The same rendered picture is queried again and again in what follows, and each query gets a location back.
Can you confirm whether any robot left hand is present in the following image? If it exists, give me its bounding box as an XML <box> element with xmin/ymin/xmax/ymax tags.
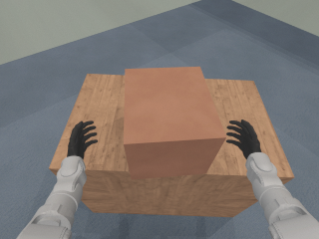
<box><xmin>67</xmin><ymin>120</ymin><xmax>98</xmax><ymax>159</ymax></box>

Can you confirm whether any carton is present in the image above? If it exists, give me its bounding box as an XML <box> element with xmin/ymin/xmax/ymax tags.
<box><xmin>124</xmin><ymin>67</ymin><xmax>226</xmax><ymax>180</ymax></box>

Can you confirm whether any robot right hand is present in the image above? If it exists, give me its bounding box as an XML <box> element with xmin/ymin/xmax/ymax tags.
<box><xmin>226</xmin><ymin>119</ymin><xmax>262</xmax><ymax>159</ymax></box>

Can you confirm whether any robot left upper arm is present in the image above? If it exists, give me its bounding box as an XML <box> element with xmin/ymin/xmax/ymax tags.
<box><xmin>20</xmin><ymin>223</ymin><xmax>72</xmax><ymax>239</ymax></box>

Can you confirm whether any robot left forearm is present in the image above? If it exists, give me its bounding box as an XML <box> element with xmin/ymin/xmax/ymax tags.
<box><xmin>16</xmin><ymin>155</ymin><xmax>87</xmax><ymax>239</ymax></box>

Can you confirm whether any robot right upper arm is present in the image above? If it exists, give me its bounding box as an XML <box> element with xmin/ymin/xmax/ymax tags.
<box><xmin>268</xmin><ymin>214</ymin><xmax>319</xmax><ymax>239</ymax></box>

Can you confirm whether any pedestal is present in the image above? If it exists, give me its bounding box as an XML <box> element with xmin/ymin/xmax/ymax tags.
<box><xmin>49</xmin><ymin>74</ymin><xmax>295</xmax><ymax>218</ymax></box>

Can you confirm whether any robot right forearm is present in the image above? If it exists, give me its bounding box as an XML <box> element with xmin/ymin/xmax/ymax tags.
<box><xmin>245</xmin><ymin>152</ymin><xmax>319</xmax><ymax>226</ymax></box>

